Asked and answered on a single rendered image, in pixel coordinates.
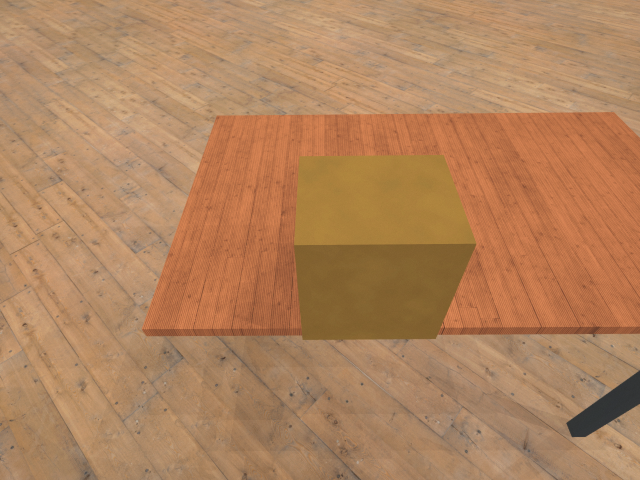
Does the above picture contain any carton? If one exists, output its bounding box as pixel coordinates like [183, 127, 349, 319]
[294, 155, 477, 340]

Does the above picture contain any table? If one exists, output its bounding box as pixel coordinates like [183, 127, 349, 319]
[142, 112, 640, 437]

